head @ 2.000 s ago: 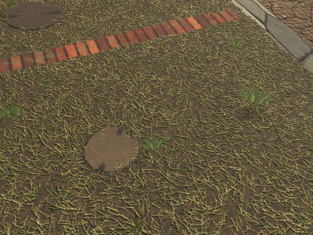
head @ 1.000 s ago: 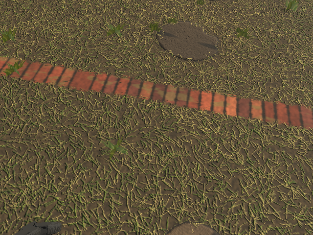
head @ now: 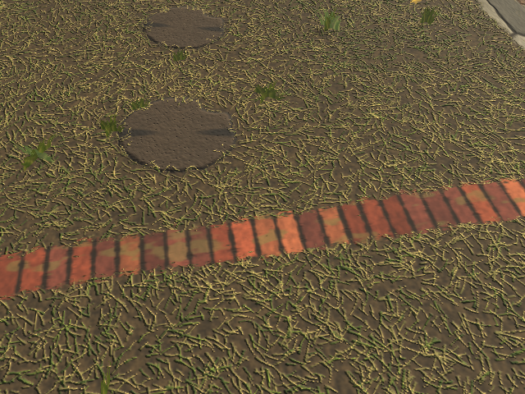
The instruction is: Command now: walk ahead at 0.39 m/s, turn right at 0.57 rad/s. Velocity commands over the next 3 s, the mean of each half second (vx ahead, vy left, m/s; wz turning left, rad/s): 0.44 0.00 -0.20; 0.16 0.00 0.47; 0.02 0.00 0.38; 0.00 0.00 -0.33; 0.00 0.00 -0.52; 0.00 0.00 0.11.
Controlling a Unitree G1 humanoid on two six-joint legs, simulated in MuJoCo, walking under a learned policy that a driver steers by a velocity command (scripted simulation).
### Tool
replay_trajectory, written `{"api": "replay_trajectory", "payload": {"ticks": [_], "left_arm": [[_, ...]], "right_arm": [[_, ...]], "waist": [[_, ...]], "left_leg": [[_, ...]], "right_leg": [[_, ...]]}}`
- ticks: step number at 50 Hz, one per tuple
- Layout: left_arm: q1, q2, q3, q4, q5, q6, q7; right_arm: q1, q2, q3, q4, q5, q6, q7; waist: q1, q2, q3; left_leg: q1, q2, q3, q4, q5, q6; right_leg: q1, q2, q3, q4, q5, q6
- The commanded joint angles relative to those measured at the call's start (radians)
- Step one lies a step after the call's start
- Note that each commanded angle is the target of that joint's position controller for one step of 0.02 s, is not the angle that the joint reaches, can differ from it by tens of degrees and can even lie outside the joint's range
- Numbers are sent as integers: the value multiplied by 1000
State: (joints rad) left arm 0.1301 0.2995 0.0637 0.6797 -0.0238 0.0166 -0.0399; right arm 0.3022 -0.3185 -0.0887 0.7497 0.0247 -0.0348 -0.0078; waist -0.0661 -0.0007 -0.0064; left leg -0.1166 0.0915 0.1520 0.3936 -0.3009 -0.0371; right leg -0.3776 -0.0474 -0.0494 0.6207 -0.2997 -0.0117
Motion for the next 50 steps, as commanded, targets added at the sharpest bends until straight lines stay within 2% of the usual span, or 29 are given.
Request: {"api": "replay_trajectory", "payload": {"ticks": [1,2,3,4,5,6,7,8,11,14,18,21,23,24,25,26,27,28,29,30,32,36,39,43,46,47,48,49,50], "left_arm": [[159,124,51,0,-6,-10,7],[314,211,83,30,-12,-10,22],[333,338,97,2,-3,-30,20],[318,249,73,-3,3,-55,13],[268,184,49,-8,9,-70,13],[218,143,36,-18,8,-75,15],[172,128,29,-28,9,-71,20],[150,120,23,-39,15,-69,26],[140,132,23,-30,21,-75,44],[190,143,23,5,18,-83,53],[260,155,25,60,14,-93,49],[260,164,32,81,14,-85,52],[245,182,36,75,26,-72,62],[226,184,35,64,33,-59,69],[216,175,27,46,36,-56,77],[329,85,0,5,52,-72,70],[363,80,-18,26,56,-93,54],[271,164,5,4,18,-104,39],[185,164,1,-30,6,-109,38],[132,158,2,-42,19,-107,45],[154,149,7,-48,34,-79,58],[192,89,-10,-38,48,-52,83],[130,86,-9,-52,42,-42,84],[29,92,-4,-88,29,-45,72],[69,105,12,-81,25,-68,63],[93,131,22,-76,31,-76,65],[91,199,35,-94,46,-71,75],[96,229,46,-77,80,-55,71],[91,180,38,-90,68,-53,70]], "right_arm": [[-73,-127,-29,-58,4,-17,8],[-100,-60,-5,-81,-26,-22,9],[-153,-7,13,-174,-42,-46,4],[-193,-96,-3,-172,-5,-72,9],[-189,-130,-11,-168,12,-89,20],[-165,-135,-14,-142,-6,-96,20],[-162,-136,-17,-131,-33,-99,19],[-156,-131,-19,-127,-42,-97,23],[-149,-73,3,-102,-35,-79,37],[-255,-22,30,-120,-18,-75,46],[-349,-28,37,-149,3,-76,68],[-345,-43,34,-158,-1,-77,85],[-254,-76,17,-138,-11,-70,82],[-130,-110,-2,-105,-19,-67,76],[-17,-147,-17,-90,-23,-64,65],[70,-264,-40,-101,-46,-61,57],[76,-196,-22,-99,-29,-59,56],[27,-161,-14,-115,-19,-46,48],[-38,-137,-7,-127,-10,-37,42],[-86,-124,-2,-134,-8,-29,38],[-132,-121,0,-147,-26,-22,31],[-157,-155,-14,-136,-27,-11,15],[-154,-159,-17,-129,-11,19,-5],[-141,-156,-19,-130,-9,53,-17],[-162,-133,-13,-142,-1,63,-19],[-148,-102,-4,-145,1,64,-20],[-74,-38,14,-143,-18,64,-17],[-54,-69,7,-176,-13,55,-16],[-29,-148,-15,-152,-21,50,-16]], "waist": [[128,70,-38],[194,-127,-93],[177,-332,-116],[208,-188,-92],[168,-183,-19],[135,-119,18],[110,-97,41],[88,-102,43],[77,-88,22],[122,-90,51],[153,-73,113],[130,-61,99],[79,-89,13],[15,-93,-70],[-48,-64,-145],[2,167,-320],[-4,220,-491],[-24,123,-408],[-8,53,-260],[20,-28,-131],[85,-1,-60],[112,60,-99],[92,75,-138],[57,124,-107],[93,153,-102],[95,131,-104],[49,-69,-155],[22,-307,-123],[41,-238,-126]], "left_leg": [[-192,151,-70,69,47,136],[-383,64,32,442,-22,54],[-775,-113,-63,742,-312,-3],[-865,-60,-210,853,-273,12],[-870,-22,-219,827,-168,39],[-820,8,-214,777,-80,42],[-767,19,-213,697,-16,33],[-702,20,-211,647,35,24],[-622,0,-159,499,214,-11],[-519,-28,-125,282,397,-3],[-515,-41,-136,143,474,53],[-515,-66,-139,111,382,104],[-391,-135,-97,136,281,136],[-243,-181,-64,128,279,157],[-10,-142,-123,112,411,190],[436,154,-559,181,630,383],[588,286,-907,50,699,487],[484,235,-774,35,611,425],[317,191,-646,13,594,379],[134,150,-561,-22,629,356],[-100,95,-494,-82,649,342],[-226,45,-409,-69,769,333],[-235,6,-414,-42,568,279],[-204,-5,-519,-13,276,246],[-144,-20,-593,84,296,201],[-175,-60,-579,149,210,157],[-265,-152,-446,366,-131,96],[-475,-248,-303,537,-389,45],[-511,-175,-306,722,-352,7]], "right_leg": [[321,79,-55,-123,26,-69],[522,-83,212,-218,-32,-141],[667,-298,779,-367,-237,-342],[639,-326,796,-425,-310,-375],[573,-294,688,-418,-237,-338],[500,-243,575,-403,-124,-298],[431,-203,495,-405,4,-270],[376,-169,436,-414,107,-252],[323,-124,267,-428,385,-226],[256,-91,164,-454,394,-184],[321,-150,144,-498,310,-178],[443,-187,104,-428,499,-155],[506,-173,69,-267,917,-125],[504,-138,36,-81,1096,-98],[357,-99,8,153,1022,-50],[-61,43,-3,624,454,42],[-230,170,147,833,-304,68],[-270,92,218,868,-259,55],[-289,45,193,798,-210,45],[-292,18,160,723,-183,47],[-177,-7,147,608,-138,58],[-100,22,113,387,-43,112],[-63,43,126,259,100,124],[-49,75,151,89,99,114],[53,80,152,-150,151,78],[146,10,183,-249,258,45],[276,-227,374,-255,441,-45],[309,-367,616,-283,586,-222],[305,-379,626,-285,532,-270]]}}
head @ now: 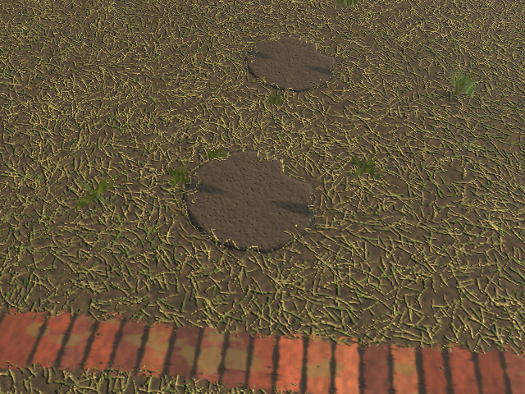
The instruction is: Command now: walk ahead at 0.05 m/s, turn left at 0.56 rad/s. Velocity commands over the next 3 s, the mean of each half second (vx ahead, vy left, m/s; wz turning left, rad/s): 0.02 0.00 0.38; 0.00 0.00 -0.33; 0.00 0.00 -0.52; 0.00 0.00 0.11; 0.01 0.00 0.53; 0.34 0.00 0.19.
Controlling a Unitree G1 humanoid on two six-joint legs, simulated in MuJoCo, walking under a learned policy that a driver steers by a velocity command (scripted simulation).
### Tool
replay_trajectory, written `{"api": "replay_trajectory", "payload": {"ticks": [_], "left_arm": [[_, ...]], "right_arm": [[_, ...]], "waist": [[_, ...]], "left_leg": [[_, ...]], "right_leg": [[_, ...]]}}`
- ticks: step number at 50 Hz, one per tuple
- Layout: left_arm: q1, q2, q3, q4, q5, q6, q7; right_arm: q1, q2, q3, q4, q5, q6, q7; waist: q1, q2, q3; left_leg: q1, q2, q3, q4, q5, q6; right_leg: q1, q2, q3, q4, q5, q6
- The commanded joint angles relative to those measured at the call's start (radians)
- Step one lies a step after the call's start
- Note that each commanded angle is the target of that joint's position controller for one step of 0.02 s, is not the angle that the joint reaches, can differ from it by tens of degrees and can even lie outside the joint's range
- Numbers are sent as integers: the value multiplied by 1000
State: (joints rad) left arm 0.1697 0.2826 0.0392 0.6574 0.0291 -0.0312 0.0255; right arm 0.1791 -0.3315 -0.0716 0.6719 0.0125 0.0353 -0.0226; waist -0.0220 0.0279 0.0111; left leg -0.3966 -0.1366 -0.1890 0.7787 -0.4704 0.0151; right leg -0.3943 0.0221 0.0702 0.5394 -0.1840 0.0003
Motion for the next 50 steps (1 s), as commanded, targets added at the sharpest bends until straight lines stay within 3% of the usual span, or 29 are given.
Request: {"api": "replay_trajectory", "payload": {"ticks": [1,2,3,5,10,13,15,16,17,18,19,20,22,23,25,26,28,31,35,36,37,38,39,40,41,42,43,47,50], "left_arm": [[28,145,48,-75,7,-3,6],[-4,126,43,-81,-3,3,9],[-28,121,42,-81,-14,8,12],[-27,127,44,-72,-8,18,19],[-1,164,66,-47,-14,34,21],[-5,180,72,-30,-32,36,6],[-27,179,69,-19,-52,38,2],[-7,160,62,-3,-60,37,1],[44,117,47,18,-45,31,-5],[71,40,18,-6,16,22,-19],[-31,97,37,-30,-2,25,-4],[-46,144,53,-19,-25,32,4],[0,134,61,26,-25,51,15],[20,131,63,36,-20,57,18],[75,84,49,70,-30,55,10],[70,66,40,77,-34,54,5],[15,72,34,60,-37,53,0],[8,118,43,42,-50,55,-1],[56,104,42,49,-44,56,-11],[60,115,44,45,-38,55,-14],[63,167,57,37,-30,54,-12],[76,240,80,41,-38,51,-5],[106,230,79,34,-28,45,-6],[135,212,72,37,-7,29,-4],[95,210,72,31,-12,16,-2],[40,202,73,20,-30,11,0],[3,189,70,11,-45,13,4],[12,192,78,5,-46,48,18],[-4,212,86,-9,-47,63,14]], "right_arm": [[73,-168,-48,-53,5,-11,-2],[75,-150,-51,-37,9,6,-8],[66,-132,-47,-42,9,19,-11],[39,-79,-32,-60,13,26,-5],[-34,-34,-12,-108,4,18,13],[-16,-48,-15,-102,0,20,23],[35,-41,-17,-79,-2,18,29],[59,-47,-19,-66,-6,17,31],[71,-83,-24,-69,-12,16,25],[55,-174,-37,-95,-20,20,8],[55,-132,-24,-95,-51,4,16],[23,-108,-16,-87,-57,-15,22],[-47,-74,-5,-72,-34,-36,22],[-70,-67,-1,-65,-26,-40,19],[-85,5,23,-41,-34,-44,14],[-88,15,25,-31,-36,-45,13],[-66,-21,14,-9,-39,-41,9],[-57,-91,-11,7,-25,-22,-3],[-81,-104,-26,18,-5,-4,-21],[-67,-100,-29,27,1,-3,-23],[-58,-80,-29,22,-7,-8,-26],[-90,-39,-22,-11,-31,-15,-28],[-181,-28,-19,-28,-36,-17,-32],[-207,-32,-24,-38,-25,-16,-29],[-169,-34,-31,-23,-12,-13,-22],[-135,-40,-35,-10,-7,-9,-19],[-121,-47,-37,-3,-11,-10,-21],[-124,-8,-24,-2,-4,-29,-11],[-103,-30,-27,1,4,-37,2]], "waist": [[9,-182,-120],[0,-134,-102],[2,-143,-79],[14,-172,-59],[54,-211,-120],[52,-224,-126],[16,-209,-115],[4,-189,-107],[15,-88,-124],[65,227,-146],[-16,215,-130],[-8,147,-84],[23,127,-55],[35,125,-48],[59,112,-80],[50,115,-80],[13,114,-68],[0,109,-51],[33,89,-40],[40,64,-35],[25,-37,-43],[4,-239,-54],[78,-287,-30],[100,-256,-46],[68,-180,-52],[38,-132,-39],[24,-115,-40],[42,-165,-86],[52,-204,-91]], "left_leg": [[-236,74,42,413,-110,-65],[-234,91,57,442,-55,-87],[-240,103,71,454,-9,-103],[-208,111,129,389,47,-120],[-81,150,174,127,46,-108],[18,135,204,-31,69,-78],[128,117,231,-247,212,-35],[221,105,231,-374,310,-6],[355,185,114,-424,446,29],[461,442,-167,-396,792,133],[296,513,-224,-437,714,284],[250,459,-170,-460,622,280],[241,374,-73,-456,565,207],[223,360,-48,-450,632,202],[224,324,37,-438,677,186],[232,310,66,-430,664,176],[256,332,52,-419,649,192],[286,392,-6,-403,634,226],[278,408,16,-360,642,199],[259,380,48,-332,566,156],[202,311,119,-237,446,91],[80,163,259,-86,290,-2],[-65,67,246,58,-1,-44],[-149,75,156,265,-184,-49],[-172,98,114,351,-162,-50],[-196,118,105,343,-99,-56],[-186,132,102,276,-42,-64],[-72,104,134,54,51,-101],[36,83,141,-94,87,-96]], "right_leg": [[294,-384,373,-184,371,-244],[274,-321,274,-175,317,-201],[252,-296,216,-180,307,-189],[223,-247,110,-203,319,-184],[274,-291,48,-190,392,-223],[269,-310,49,-172,381,-228],[235,-294,31,-127,327,-197],[184,-269,8,-93,260,-153],[83,-217,-47,-5,101,-68],[-108,-100,-157,214,-336,44],[-133,-77,-65,340,-467,69],[-125,-87,-37,427,-430,71],[-128,-93,-19,452,-327,81],[-103,-91,-15,463,-281,92],[-13,-95,-17,385,-215,104],[21,-99,-27,306,-196,104],[47,-90,-47,213,-207,101],[29,-71,-70,171,-237,85],[84,-52,-107,31,-122,29],[121,-57,-85,-50,3,-1],[176,-111,12,-82,245,-48],[227,-239,221,-126,383,-164],[273,-336,387,-205,421,-287],[308,-377,424,-237,421,-337],[312,-341,367,-221,397,-311],[314,-300,306,-202,387,-264],[312,-268,269,-196,370,-227],[305,-207,243,-164,361,-208],[245,-205,298,-162,295,-208]]}}
Over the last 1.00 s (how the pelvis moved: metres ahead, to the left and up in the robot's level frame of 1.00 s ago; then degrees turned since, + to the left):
0.43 -0.07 -0.01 14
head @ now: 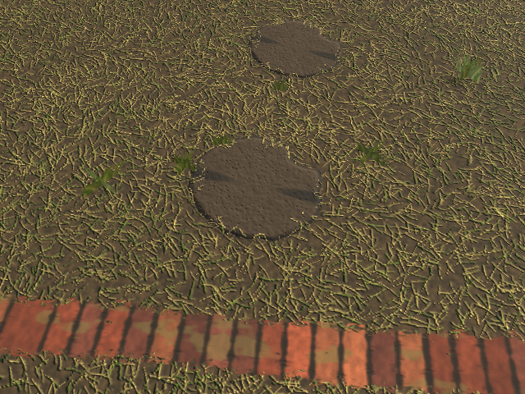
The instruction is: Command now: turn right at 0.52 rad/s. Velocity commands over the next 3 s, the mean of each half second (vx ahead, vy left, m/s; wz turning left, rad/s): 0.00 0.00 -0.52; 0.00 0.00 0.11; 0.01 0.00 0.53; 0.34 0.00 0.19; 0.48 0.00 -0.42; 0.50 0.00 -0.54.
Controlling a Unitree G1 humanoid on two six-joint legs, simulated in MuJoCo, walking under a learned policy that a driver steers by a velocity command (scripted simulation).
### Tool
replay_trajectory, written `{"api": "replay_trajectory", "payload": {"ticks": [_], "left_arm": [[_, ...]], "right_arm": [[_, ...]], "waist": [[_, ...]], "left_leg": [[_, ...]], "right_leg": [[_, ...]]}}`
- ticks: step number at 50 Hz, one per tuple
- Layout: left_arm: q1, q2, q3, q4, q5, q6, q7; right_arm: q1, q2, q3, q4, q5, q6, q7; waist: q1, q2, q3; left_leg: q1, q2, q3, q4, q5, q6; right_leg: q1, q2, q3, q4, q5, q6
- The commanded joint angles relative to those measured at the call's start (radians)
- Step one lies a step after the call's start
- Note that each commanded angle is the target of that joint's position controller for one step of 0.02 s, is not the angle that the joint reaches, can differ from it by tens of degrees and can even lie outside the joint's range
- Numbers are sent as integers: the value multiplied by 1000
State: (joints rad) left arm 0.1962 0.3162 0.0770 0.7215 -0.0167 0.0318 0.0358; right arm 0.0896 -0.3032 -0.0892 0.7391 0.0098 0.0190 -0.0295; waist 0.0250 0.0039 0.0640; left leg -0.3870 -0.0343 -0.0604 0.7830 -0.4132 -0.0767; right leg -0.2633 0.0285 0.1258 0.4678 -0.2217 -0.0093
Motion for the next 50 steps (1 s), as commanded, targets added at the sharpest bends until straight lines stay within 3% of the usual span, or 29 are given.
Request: {"api": "replay_trajectory", "payload": {"ticks": [1,3,4,5,6,7,8,9,10,12,14,17,19,22,24,25,26,27,28,29,30,31,32,34,36,39,44,48,50], "left_arm": [[-42,179,49,-77,-3,3,2],[-87,167,43,-90,-16,9,2],[-73,143,36,-90,-16,10,5],[-32,86,20,-90,3,9,2],[-19,87,26,-121,-3,-1,3],[-2,168,49,-103,6,-7,5],[8,200,66,-80,-4,-2,2],[33,180,66,-55,-2,9,6],[34,165,64,-50,2,17,7],[3,128,52,-72,-5,19,-1],[-54,104,40,-107,-11,16,-8],[-85,80,24,-140,-3,15,-23],[-86,67,14,-153,1,15,-33],[-54,78,16,-152,2,18,-39],[6,73,18,-131,4,20,-43],[40,89,24,-116,8,20,-41],[66,143,36,-116,8,19,-31],[28,225,43,-154,25,16,-18],[45,158,25,-150,49,-6,-28],[5,134,14,-138,50,-25,-34],[-38,125,13,-128,40,-36,-36],[-78,90,1,-123,32,-43,-35],[-101,57,-14,-113,33,-49,-32],[-109,21,-26,-85,43,-55,-29],[-113,42,-19,-69,46,-52,-23],[-91,118,8,-45,35,-34,-12],[-114,124,20,-36,28,-18,-2],[-149,132,29,-34,16,-7,2],[-151,130,32,-22,-2,1,5]], "right_arm": [[5,-71,-13,-63,8,-23,13],[76,-80,-22,-41,6,-33,21],[105,-103,-31,-32,0,-35,19],[141,-173,-46,-38,-17,-33,11],[107,-240,-56,-44,-50,-29,15],[62,-182,-37,-74,-60,-40,15],[3,-125,-20,-84,-51,-45,11],[-37,-106,-14,-92,-36,-46,6],[-48,-92,-9,-93,-20,-47,0],[-11,-90,-3,-83,-21,-40,-14],[47,-102,-6,-72,-27,-31,-25],[74,-141,-20,-67,-23,-21,-23],[63,-165,-28,-69,-18,-16,-13],[65,-183,-32,-59,0,-13,7],[39,-178,-27,-52,22,-13,13],[67,-150,-16,-33,27,-15,15],[118,-94,3,-18,0,-22,21],[114,-23,33,-58,-50,-28,28],[40,-100,8,-61,-26,-20,14],[41,-129,-4,-54,-2,-11,10],[58,-126,-7,-37,0,-4,5],[82,-123,-9,-11,-7,4,0],[109,-113,-7,8,-11,9,0],[149,-83,2,35,0,11,6],[107,-75,12,24,5,11,7],[69,-112,6,-9,10,14,5],[82,-96,6,-27,12,23,10],[116,-84,6,-32,15,27,32],[172,-91,-1,-20,12,26,42]], "waist": [[0,-190,-142],[-44,-185,-139],[-49,-150,-143],[-31,39,-168],[-1,282,-119],[-4,198,-101],[18,136,-75],[32,112,-57],[20,118,-44],[-6,127,-41],[-48,137,-59],[-73,139,-93],[-74,146,-102],[-61,157,-117],[-16,146,-122],[-1,116,-127],[-14,-22,-172],[-49,-304,-180],[28,-189,-205],[3,-156,-159],[-16,-151,-132],[-29,-139,-123],[-45,-139,-121],[-57,-138,-130],[-31,-139,-113],[1,-134,-89],[-4,-108,-81],[-35,-114,-121],[-72,-105,-131]], "left_leg": [[55,-24,14,-150,48,1],[167,-29,30,-356,190,23],[255,14,7,-428,261,46],[363,222,-195,-480,302,119],[293,413,-457,-526,377,292],[234,447,-465,-542,346,360],[195,386,-351,-533,305,327],[190,318,-252,-528,252,282],[206,294,-201,-524,263,269],[222,262,-108,-524,332,275],[311,281,-82,-519,376,298],[370,319,-50,-503,433,315],[328,323,-12,-492,484,315],[309,335,0,-450,574,312],[282,321,24,-379,576,271],[228,293,53,-322,520,219],[110,226,130,-183,335,128],[-119,103,188,34,-175,20],[-109,99,63,196,-270,1],[-113,108,36,261,-227,2],[-126,111,25,264,-166,5],[-122,120,13,246,-105,0],[-69,119,8,236,-42,-10],[7,112,10,154,24,-21],[39,110,23,42,33,-21],[-2,100,44,22,-36,-13],[-38,108,62,52,-87,7],[56,85,112,-80,-14,41],[176,52,137,-295,181,89]], "right_leg": [[99,-209,268,-87,312,-194],[50,-173,292,-52,228,-150],[-10,-133,279,-12,114,-106],[-134,-37,175,191,-136,-43],[-310,88,27,394,-426,10],[-313,15,60,601,-416,35],[-306,2,54,678,-342,42],[-311,-7,36,711,-277,58],[-339,-13,28,744,-218,75],[-344,-20,-20,732,-162,100],[-375,-43,-48,638,-148,120],[-328,-80,-80,494,-171,126],[-234,-85,-115,396,-195,111],[-125,-53,-158,255,-185,78],[-6,-30,-180,41,-39,32],[104,-18,-170,-92,85,2],[274,-117,-30,-122,335,-33],[343,-374,273,-101,647,-191],[219,-427,287,-112,586,-327],[174,-368,205,-125,512,-308],[161,-305,146,-134,417,-257],[159,-278,102,-138,383,-219],[123,-259,57,-138,445,-207],[112,-229,-17,-141,451,-195],[117,-227,-35,-140,380,-192],[150,-292,28,-137,319,-235],[181,-355,41,-129,389,-261],[185,-346,-37,-68,471,-226],[135,-302,-108,23,365,-151]]}}
Over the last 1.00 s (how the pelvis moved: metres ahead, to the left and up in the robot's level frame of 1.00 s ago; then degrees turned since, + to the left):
0.00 0.03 0.01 -3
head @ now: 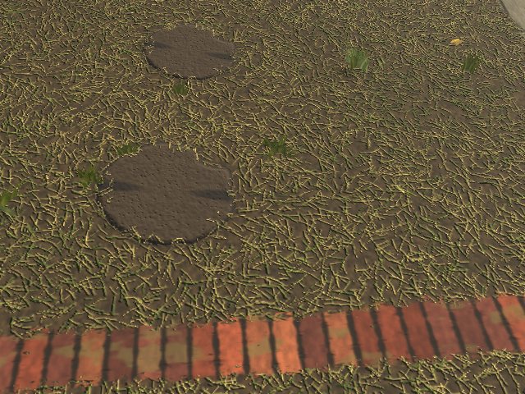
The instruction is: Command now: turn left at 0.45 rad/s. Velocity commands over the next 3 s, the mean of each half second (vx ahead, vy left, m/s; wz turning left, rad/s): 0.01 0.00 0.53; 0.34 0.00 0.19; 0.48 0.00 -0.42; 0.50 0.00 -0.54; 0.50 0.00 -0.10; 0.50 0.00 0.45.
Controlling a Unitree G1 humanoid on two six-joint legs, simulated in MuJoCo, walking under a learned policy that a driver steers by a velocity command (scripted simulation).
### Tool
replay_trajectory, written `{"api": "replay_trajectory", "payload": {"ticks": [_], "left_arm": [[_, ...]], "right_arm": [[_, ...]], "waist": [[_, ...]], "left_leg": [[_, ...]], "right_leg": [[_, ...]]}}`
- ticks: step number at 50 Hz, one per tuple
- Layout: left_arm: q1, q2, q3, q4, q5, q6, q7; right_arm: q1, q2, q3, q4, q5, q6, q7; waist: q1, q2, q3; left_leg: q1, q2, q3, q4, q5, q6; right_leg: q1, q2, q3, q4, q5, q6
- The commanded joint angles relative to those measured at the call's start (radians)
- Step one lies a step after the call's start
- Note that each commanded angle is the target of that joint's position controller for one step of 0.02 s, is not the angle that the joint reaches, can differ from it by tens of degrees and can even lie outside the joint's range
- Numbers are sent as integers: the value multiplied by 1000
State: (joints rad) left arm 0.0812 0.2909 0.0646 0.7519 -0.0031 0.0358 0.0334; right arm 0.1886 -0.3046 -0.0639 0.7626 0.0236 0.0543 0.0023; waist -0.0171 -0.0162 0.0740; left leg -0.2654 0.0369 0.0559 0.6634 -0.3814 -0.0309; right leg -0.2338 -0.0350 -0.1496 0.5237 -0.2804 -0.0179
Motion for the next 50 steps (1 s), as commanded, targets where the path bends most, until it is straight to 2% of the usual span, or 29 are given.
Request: {"api": "replay_trajectory", "payload": {"ticks": [1,2,3,4,5,6,7,9,14,18,22,24,26,27,28,29,30,31,32,33,36,40,42,44,46,47,48,49,50], "left_arm": [[14,127,42,-37,-11,-5,5],[-22,67,23,-82,42,-10,-1],[-119,90,29,-110,27,-17,5],[-105,120,40,-102,4,-15,5],[-76,131,47,-85,-2,-14,7],[-58,139,52,-67,4,-13,13],[-44,141,54,-61,9,-13,15],[-18,123,52,-54,2,-18,11],[-43,109,47,-67,-3,-27,13],[-46,111,45,-71,-4,-39,6],[-30,120,47,-75,-10,-58,-8],[-7,124,47,-75,-17,-71,-20],[49,113,46,-56,-23,-84,-32],[81,110,46,-45,-19,-91,-33],[133,139,48,-41,-1,-97,-30],[197,225,59,-29,24,-100,-31],[195,242,66,-20,35,-115,-42],[155,175,47,-28,16,-124,-40],[135,141,35,-28,0,-126,-33],[139,133,31,-26,-7,-125,-28],[211,133,24,-6,-6,-128,-18],[262,155,25,4,-13,-122,-19],[282,177,28,9,-15,-117,-25],[311,190,30,18,-22,-112,-32],[315,195,30,23,-31,-104,-34],[299,200,30,22,-33,-99,-32],[296,187,24,19,-29,-98,-32],[286,144,8,10,-18,-103,-34],[297,40,-24,-37,0,-112,-31]], "right_arm": [[85,-150,-44,-48,-8,-12,2],[96,-277,-72,-72,-10,-18,-16],[121,-258,-61,-90,-52,-41,-3],[76,-235,-55,-95,-53,-62,2],[21,-215,-54,-98,-32,-73,-2],[-14,-187,-46,-104,-14,-73,-8],[-28,-172,-37,-109,-4,-70,-16],[-11,-164,-33,-117,-10,-62,-25],[17,-187,-41,-126,-10,-47,-36],[-5,-203,-47,-141,-12,-37,-35],[-37,-208,-50,-158,-13,-27,-28],[-45,-198,-47,-162,-3,-23,-26],[-66,-170,-34,-163,2,-21,-29],[-56,-142,-22,-158,-2,-24,-32],[-17,-75,1,-151,-17,-31,-30],[-7,-49,9,-175,-14,-43,-32],[-41,-121,-12,-199,-3,-62,-38],[-37,-172,-28,-178,0,-69,-39],[-20,-170,-31,-154,-8,-73,-34],[-19,-161,-31,-147,-16,-78,-29],[-81,-95,-13,-161,-18,-109,-6],[-173,-35,13,-196,-12,-129,8],[-199,-34,16,-204,-5,-136,17],[-206,-51,12,-209,2,-140,26],[-177,-75,2,-211,9,-146,30],[-121,-90,-7,-197,9,-148,28],[-18,-122,-26,-165,7,-147,20],[122,-168,-48,-137,2,-145,7],[274,-255,-66,-123,-32,-138,-6]], "waist": [[-16,40,-136],[8,338,-124],[-67,249,-170],[-37,148,-144],[-4,108,-115],[7,84,-107],[17,96,-111],[20,113,-140],[-7,136,-120],[-15,163,-100],[-15,178,-118],[-9,178,-145],[28,178,-138],[46,156,-132],[49,34,-167],[37,-147,-134],[43,-191,-37],[32,-139,27],[23,-134,39],[28,-131,24],[67,-108,6],[112,-117,2],[121,-121,6],[120,-124,8],[80,-127,11],[34,-120,-8],[-22,-98,-67],[-96,-57,-166],[-138,158,-331]], "left_leg": [[158,35,-110,-281,386,94],[300,296,-487,-292,808,249],[244,376,-587,-329,813,405],[237,329,-501,-334,740,385],[232,265,-424,-326,660,324],[239,231,-393,-323,621,282],[228,206,-370,-324,644,267],[234,178,-348,-326,675,266],[257,155,-392,-329,540,264],[181,137,-449,-323,413,263],[147,129,-523,-286,465,262],[131,111,-568,-290,287,255],[57,70,-567,-276,48,223],[-8,33,-541,-242,-48,191],[-114,-37,-454,-75,-203,136],[-320,-188,-266,156,-276,81],[-442,-127,-274,316,-251,64],[-470,-83,-283,371,-163,58],[-478,-68,-263,380,-90,43],[-485,-54,-240,375,-32,32],[-481,-8,-139,327,125,8],[-387,10,-67,91,202,-12],[-300,-4,-43,-16,215,-10],[-239,-14,-33,-71,223,5],[-153,-22,-49,-135,227,33],[-60,-33,-44,-182,247,51],[102,-52,-35,-216,250,74],[320,14,-94,-215,248,105],[635,272,-425,-248,92,193]], "right_leg": [[-5,-165,85,115,230,-51],[-315,2,-1,402,-281,70],[-374,67,164,593,-452,80],[-402,38,211,665,-387,73],[-419,19,221,657,-287,69],[-428,9,227,632,-222,73],[-404,9,229,627,-164,84],[-363,31,223,626,-98,102],[-359,43,235,423,-61,128],[-281,56,248,286,-65,131],[-190,77,254,181,-90,116],[-127,83,243,96,-79,96],[4,76,207,-69,26,64],[105,57,206,-157,75,41],[242,-91,363,-209,-10,-12],[289,-257,668,-298,-237,-140],[185,-355,872,-368,-421,-254],[155,-325,798,-376,-468,-245],[171,-265,701,-378,-419,-203],[201,-231,633,-378,-356,-175],[217,-179,486,-394,-135,-169],[184,-155,374,-400,34,-174],[146,-158,342,-392,82,-173],[139,-186,346,-380,110,-177],[130,-213,379,-353,164,-163],[115,-208,369,-305,241,-145],[80,-173,338,-196,367,-121],[-15,-112,284,12,374,-80],[-302,8,194,381,75,-6]]}}
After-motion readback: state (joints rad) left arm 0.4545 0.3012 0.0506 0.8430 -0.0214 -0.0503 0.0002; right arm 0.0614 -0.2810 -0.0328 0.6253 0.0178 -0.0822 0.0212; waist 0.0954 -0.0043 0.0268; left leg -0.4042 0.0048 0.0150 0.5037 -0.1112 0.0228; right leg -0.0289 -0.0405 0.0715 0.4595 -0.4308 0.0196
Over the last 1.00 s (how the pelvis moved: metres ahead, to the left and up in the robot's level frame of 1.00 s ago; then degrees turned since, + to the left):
-0.02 0.00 -0.01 -9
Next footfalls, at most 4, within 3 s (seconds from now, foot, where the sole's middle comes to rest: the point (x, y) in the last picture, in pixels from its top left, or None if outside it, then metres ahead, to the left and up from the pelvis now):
0.02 left None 0.02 0.11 -0.77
0.56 right None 0.09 -0.10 -0.77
0.98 left None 0.20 0.24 -0.77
1.50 right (220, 350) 0.57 0.10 -0.77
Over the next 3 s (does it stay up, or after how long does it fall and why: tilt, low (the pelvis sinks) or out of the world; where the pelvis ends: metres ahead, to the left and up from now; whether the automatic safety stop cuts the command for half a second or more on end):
stays up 1.18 0.12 -0.02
